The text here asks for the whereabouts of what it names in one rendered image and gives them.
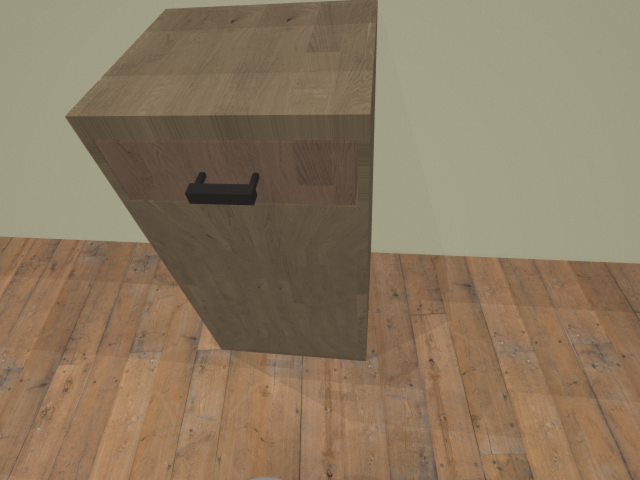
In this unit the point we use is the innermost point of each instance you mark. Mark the cabinet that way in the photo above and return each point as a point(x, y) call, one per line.
point(278, 278)

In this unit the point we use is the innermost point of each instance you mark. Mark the drawer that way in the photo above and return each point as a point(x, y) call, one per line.
point(290, 171)

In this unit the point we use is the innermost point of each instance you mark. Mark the handle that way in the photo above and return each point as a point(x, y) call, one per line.
point(224, 194)

